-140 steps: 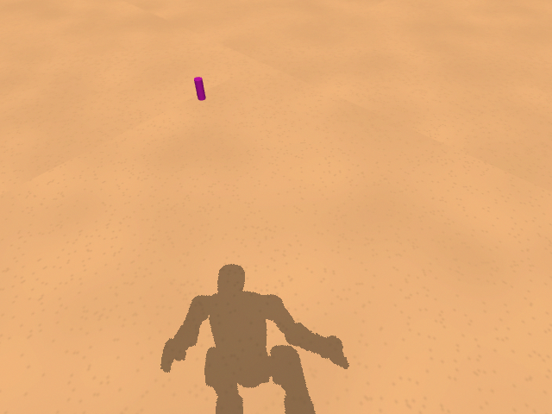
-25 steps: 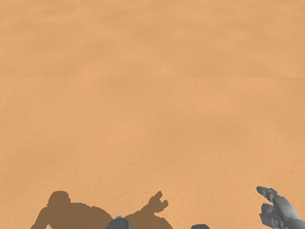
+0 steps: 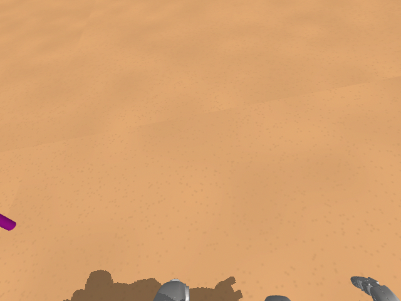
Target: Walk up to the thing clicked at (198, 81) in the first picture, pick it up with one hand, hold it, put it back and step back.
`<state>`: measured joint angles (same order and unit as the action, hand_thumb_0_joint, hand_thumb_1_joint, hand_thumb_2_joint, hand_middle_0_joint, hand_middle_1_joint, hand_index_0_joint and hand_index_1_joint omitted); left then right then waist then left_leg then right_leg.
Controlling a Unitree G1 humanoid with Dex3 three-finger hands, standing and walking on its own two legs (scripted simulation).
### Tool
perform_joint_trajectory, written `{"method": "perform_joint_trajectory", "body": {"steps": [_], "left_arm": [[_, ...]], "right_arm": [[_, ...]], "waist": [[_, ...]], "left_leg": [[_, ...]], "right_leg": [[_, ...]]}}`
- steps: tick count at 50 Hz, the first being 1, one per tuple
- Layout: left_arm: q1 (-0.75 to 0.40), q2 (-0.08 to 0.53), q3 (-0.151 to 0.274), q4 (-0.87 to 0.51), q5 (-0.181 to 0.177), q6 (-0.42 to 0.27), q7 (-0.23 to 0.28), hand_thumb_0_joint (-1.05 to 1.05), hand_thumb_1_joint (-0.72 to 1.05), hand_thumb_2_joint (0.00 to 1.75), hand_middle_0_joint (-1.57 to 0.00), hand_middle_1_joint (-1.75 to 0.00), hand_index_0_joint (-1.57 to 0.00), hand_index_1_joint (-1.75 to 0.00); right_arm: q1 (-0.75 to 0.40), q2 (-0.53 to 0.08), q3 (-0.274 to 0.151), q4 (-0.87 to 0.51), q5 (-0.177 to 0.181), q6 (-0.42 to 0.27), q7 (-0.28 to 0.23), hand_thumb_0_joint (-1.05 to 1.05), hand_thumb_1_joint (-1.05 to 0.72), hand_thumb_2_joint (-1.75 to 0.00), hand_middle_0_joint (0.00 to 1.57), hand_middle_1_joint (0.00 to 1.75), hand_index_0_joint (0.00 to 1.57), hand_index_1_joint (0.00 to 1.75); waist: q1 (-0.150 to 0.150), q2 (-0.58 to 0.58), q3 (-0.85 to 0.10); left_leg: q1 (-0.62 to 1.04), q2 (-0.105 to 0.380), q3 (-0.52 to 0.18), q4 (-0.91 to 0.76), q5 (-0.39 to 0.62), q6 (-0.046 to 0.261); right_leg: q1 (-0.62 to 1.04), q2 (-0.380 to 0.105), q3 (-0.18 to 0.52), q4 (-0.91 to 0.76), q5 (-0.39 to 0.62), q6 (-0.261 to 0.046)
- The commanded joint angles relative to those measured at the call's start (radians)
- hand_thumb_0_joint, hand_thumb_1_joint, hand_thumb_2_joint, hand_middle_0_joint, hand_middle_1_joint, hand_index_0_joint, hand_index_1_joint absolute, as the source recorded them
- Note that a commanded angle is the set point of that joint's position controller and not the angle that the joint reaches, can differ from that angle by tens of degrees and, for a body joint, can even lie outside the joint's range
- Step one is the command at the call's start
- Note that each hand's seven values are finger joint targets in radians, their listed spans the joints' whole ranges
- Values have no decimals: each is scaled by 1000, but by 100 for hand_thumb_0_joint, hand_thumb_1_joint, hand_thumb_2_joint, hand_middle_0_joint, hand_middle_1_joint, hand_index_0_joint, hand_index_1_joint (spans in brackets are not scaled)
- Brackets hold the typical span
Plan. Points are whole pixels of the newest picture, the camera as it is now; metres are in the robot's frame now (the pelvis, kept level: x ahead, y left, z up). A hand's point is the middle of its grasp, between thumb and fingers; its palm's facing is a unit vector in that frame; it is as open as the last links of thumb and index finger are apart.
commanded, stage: walk up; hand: left
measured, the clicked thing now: (2, 221) +0.68 +1.22 -0.68
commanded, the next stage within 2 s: none
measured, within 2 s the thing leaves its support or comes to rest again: neither
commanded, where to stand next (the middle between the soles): +0.21 +1.21 m, yaw -30 degrees
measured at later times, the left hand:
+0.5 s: hand (19, 268) +0.25 +0.50 -0.13, palm faces -0.18 -0.80 -0.57, open 7.3 cm
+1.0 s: hand out of the picture +0.30 +0.72 -0.12, palm faces -0.26 -0.78 -0.56, open 7.3 cm
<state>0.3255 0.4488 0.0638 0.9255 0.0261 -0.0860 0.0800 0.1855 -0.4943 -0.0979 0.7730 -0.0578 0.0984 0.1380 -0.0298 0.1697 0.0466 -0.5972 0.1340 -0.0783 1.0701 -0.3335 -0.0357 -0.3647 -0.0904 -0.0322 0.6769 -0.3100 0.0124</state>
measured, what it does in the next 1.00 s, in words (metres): steps to the left: left foot, then right foot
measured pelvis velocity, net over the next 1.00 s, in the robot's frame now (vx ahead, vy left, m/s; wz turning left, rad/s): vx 0.15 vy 0.44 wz -0.23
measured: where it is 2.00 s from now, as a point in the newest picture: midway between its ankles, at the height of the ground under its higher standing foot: outside the picture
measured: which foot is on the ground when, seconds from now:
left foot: up 0.00-0.08, down 0.10-0.42, up 0.44-0.72, down 0.74-1.00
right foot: down 0.00-0.12, up 0.14-0.40, down 0.42-0.76, up 0.78-1.00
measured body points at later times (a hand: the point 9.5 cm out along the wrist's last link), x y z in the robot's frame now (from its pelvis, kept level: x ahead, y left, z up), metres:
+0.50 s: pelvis +0.11 +0.22 -0.02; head +0.14 +0.18 +0.43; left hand +0.26 +0.54 -0.09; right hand +0.12 -0.12 -0.14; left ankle +0.08 +0.28 -0.66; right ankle +0.18 +0.10 -0.71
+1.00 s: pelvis +0.15 +0.44 -0.01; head +0.19 +0.39 +0.44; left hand +0.31 +0.76 -0.09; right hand +0.13 +0.10 -0.13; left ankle +0.17 +0.51 -0.71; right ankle +0.20 +0.35 -0.71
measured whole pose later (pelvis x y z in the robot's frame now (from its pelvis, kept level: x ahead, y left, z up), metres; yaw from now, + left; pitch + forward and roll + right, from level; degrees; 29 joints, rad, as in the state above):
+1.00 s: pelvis +0.15 +0.44 -0.01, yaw -13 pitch +0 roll +0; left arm 0.32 0.44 0.05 0.87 -0.01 -0.07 0.09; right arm 0.30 -0.44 -0.09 0.67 -0.08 0.09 0.07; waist -0.09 0.08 0.10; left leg -0.40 -0.01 0.08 0.84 -0.43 0.07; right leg -0.51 0.02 -0.12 0.84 -0.33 -0.06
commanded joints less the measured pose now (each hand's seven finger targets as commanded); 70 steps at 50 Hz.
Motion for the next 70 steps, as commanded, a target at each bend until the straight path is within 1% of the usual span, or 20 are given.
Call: {"method": "perform_joint_trajectory", "body": {"steps": [1, 5, 7, 13, 19, 20, 21, 23, 28, 36, 38, 46, 49, 51, 53, 58, 66, 67, 68, 70], "left_arm": [[-2, 397, 116, -66, 11, -15, 26, 0, 90, 90, -20, -30, -20, -30], [-89, 271, 67, -94, 6, 1, 25, 0, 90, 90, -20, -30, -20, -30], [-82, 194, 30, -99, -16, -3, 65, 0, 90, 90, -20, -30, -20, -30], [40, 247, 39, -3, -50, 11, 36, 0, 90, 90, -20, -30, -20, -30], [248, 226, 65, -22, -31, 21, 41, 0, 90, 90, -20, -30, -20, -30], [330, 284, 92, -18, -15, 20, 52, 0, 90, 90, -20, -30, -20, -30], [348, 335, 112, -40, 1, 19, 63, 0, 90, 90, -20, -30, -20, -30], [133, 364, 105, -150, -19, 16, 77, 0, 90, 90, -20, -30, -20, -30], [-54, 326, 102, -185, 12, -4, 54, 0, 90, 90, -20, -30, -20, -30], [-69, 340, 107, -175, 22, 7, 30, 0, 90, 90, -20, -30, -20, -30], [-87, 183, 59, -191, 1, 18, 51, 0, 90, 90, -20, -30, -20, -30], [74, 221, 57, -73, -43, 9, 29, 0, 90, 90, -20, -30, -20, -30], [291, 232, 75, -36, -28, 2, 44, 0, 90, 90, -20, -30, -20, -30], [227, 339, 100, -122, 7, -1, 58, 0, 90, 90, -20, -30, -20, -30], [110, 359, 99, -164, -14, -1, 66, 0, 90, 90, -20, -30, -20, -30], [5, 332, 103, -182, 9, 0, 42, 0, 90, 90, -20, -30, -20, -30], [1, 361, 108, -174, 13, 14, 31, 0, 90, 90, -20, -30, -20, -30], [-4, 300, 88, -167, 10, 21, 34, 0, 90, 90, -20, -30, -20, -30], [-10, 188, 57, -183, -4, 22, 44, 0, 90, 90, -20, -30, -20, -30], [-142, 258, 54, -165, -18, 12, 65, 0, 90, 90, -20, -30, -20, -30]], "right_arm": [[-39, -175, -61, -89, 3, -31, -2, 0, -90, -90, 20, 30, 20, 30], [220, -209, -98, -9, -21, -59, -32, 0, -90, -90, 20, 30, 20, 30], [123, -382, -124, -43, -7, -80, -64, 0, -90, -90, 20, 30, 20, 30], [-9, -162, -68, -129, -19, -78, -92, 0, -90, -90, 20, 30, 20, 30], [-97, -144, -72, -230, -24, -53, -83, 0, -90, -90, 20, 30, 20, 30], [-89, -107, -60, -250, -14, -58, -80, 0, -90, -90, 20, 30, 20, 30], [-19, -52, -42, -256, -8, -59, -78, 0, -90, -90, 20, 30, 20, 30], [74, -169, -84, -223, -10, -22, -94, 0, -90, -90, 20, 30, 20, 30], [106, -178, -87, -154, -19, -13, -45, 0, -90, -90, 20, 30, 20, 30], [253, -172, -105, -86, -21, -24, -32, 0, -90, -90, 20, 30, 20, 30], [251, -323, -128, -125, -43, -47, -60, 0, -90, -90, 20, 30, 20, 30], [9, -166, -74, -219, -32, -57, -92, 0, -90, -90, 20, 30, 20, 30], [-60, -130, -51, -256, -18, -38, -88, 0, -90, -90, 20, 30, 20, 30], [143, -77, -28, -232, -8, -31, -90, 0, -90, -90, 20, 30, 20, 30], [75, -175, -67, -228, -21, -8, -106, 0, -90, -90, 20, 30, 20, 30], [112, -174, -86, -172, -22, -7, -56, 0, -90, -90, 20, 30, 20, 30], [186, -165, -99, -133, -15, -20, -47, 0, -90, -90, 20, 30, 20, 30], [270, -174, -108, -112, -26, -29, -56, 0, -90, -90, 20, 30, 20, 30], [261, -307, -131, -141, -40, -37, -69, 0, -90, -90, 20, 30, 20, 30], [78, -266, -116, -176, -20, -47, -90, 0, -90, -90, 20, 30, 20, 30]], "waist": [[2, -335, -31], [-174, -56, -99], [-117, 287, -59], [-46, 76, -103], [95, -49, -123], [152, -123, -161], [152, -341, -194], [54, -173, -173], [-39, -249, -39], [-95, -199, -107], [-141, 246, -3], [-17, 52, -48], [118, -105, -121], [40, -253, -200], [36, -124, -94], [-13, -271, -23], [-35, -275, -109], [-92, -158, -128], [-112, 210, -72], [-104, 21, 70]], "left_leg": [[100, -17, 69, -148, -45, 6], [496, -67, 40, -568, -139, 63], [491, 243, -537, -781, 17, 206], [535, 83, -46, -518, 651, 201], [220, 6, 117, -316, 619, 114], [74, -44, 149, -167, 553, 46], [-192, -117, 106, 53, -100, 4], [-150, -92, -79, 411, -238, -20], [15, -36, -62, 260, -66, 33], [421, -126, 138, -327, -115, 76], [339, 157, -436, -728, -219, 174], [262, 86, -126, -489, 453, 279], [95, -33, 40, -183, 448, 166], [-219, -93, -23, 137, -234, 46], [-166, -61, -93, 318, -234, 49], [-4, -56, -30, 249, -67, 43], [307, -122, 128, -293, -119, 73], [400, -122, 68, -424, -140, 94], [386, 140, -375, -623, -134, 183], [164, 179, -442, -656, -18, 290]], "right_leg": [[-72, -145, 172, -265, -125, -212], [-320, 12, -8, 263, -26, -114], [-565, 114, 95, 586, -321, -106], [-347, 48, 0, 364, -110, -45], [185, 57, -68, -101, 197, -99], [383, 30, -6, -157, 229, -130], [565, -198, 326, -202, 217, -227], [261, -480, 725, -375, -109, -412], [-110, -203, 250, -291, -201, -222], [-350, -76, 86, -6, -246, -140], [-605, 224, -11, 524, -391, -52], [-186, 60, -40, 347, -133, -62], [246, 40, 19, -159, 165, -82], [487, -329, 600, -231, 114, -202], [153, -432, 693, -324, -36, -355], [-130, -179, 293, -232, -193, -228], [-232, -109, 190, -28, -106, -168], [-310, -21, 106, 191, -130, -119], [-543, 195, -42, 481, -344, -51], [-499, 115, 104, 596, -288, -71]]}}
